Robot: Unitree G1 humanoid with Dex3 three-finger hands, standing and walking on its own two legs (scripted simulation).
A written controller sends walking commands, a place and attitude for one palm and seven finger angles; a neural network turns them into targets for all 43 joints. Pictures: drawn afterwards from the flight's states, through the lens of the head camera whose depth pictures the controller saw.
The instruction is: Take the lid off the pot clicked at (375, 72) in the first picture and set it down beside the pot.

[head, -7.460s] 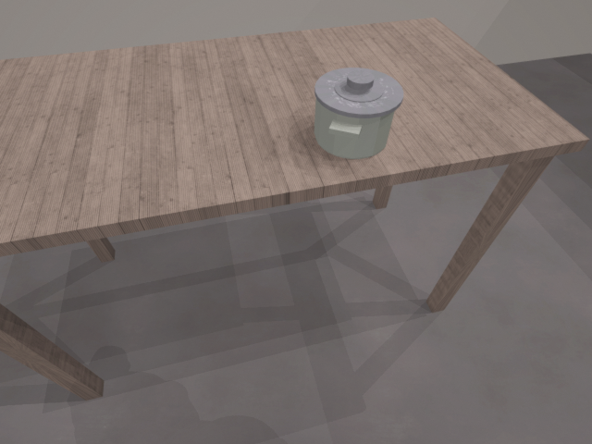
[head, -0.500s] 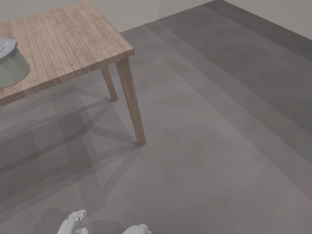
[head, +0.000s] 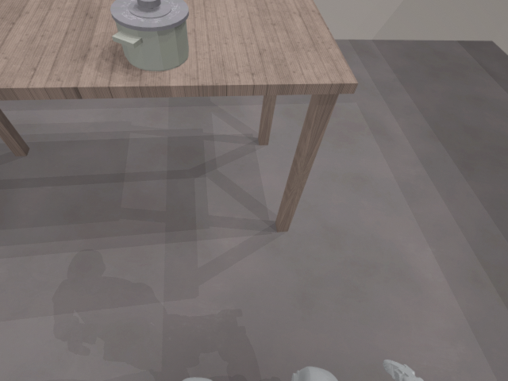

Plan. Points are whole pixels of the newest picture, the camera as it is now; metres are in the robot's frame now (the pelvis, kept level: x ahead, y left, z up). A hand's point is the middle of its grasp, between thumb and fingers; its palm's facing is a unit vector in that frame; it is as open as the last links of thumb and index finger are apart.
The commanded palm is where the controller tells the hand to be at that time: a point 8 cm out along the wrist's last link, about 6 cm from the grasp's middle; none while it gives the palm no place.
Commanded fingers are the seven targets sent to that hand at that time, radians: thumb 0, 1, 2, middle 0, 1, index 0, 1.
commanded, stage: turn to face it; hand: left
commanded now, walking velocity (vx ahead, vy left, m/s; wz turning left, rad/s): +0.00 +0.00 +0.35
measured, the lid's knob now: out of the picture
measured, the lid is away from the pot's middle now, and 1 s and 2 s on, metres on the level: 0.00 0.00 0.00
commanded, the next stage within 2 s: take the last steps up to it in 0.28 s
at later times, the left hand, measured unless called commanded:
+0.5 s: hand out of the picture +0.09 +0.16 -0.13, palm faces +0.18 -0.94 -0.30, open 7.4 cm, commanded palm none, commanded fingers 0.00 0.90 0.90 -0.20 -0.30 -0.20 -0.30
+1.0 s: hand out of the picture -0.04 +0.13 -0.16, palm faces +0.39 -0.91 -0.16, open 7.4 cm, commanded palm none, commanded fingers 0.00 0.90 0.90 -0.20 -0.30 -0.20 -0.30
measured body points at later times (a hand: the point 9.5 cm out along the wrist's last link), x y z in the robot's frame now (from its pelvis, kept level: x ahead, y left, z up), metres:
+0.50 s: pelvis +0.03 -0.05 +0.01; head +0.06 -0.09 +0.45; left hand +0.08 +0.21 -0.11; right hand +0.09 -0.28 -0.17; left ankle -0.02 +0.09 -0.67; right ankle +0.04 -0.12 -0.73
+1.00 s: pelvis +0.13 +0.02 +0.00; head +0.15 +0.04 +0.45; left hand -0.06 +0.18 -0.14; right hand +0.30 -0.16 -0.14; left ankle +0.15 +0.14 -0.73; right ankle +0.05 -0.12 -0.73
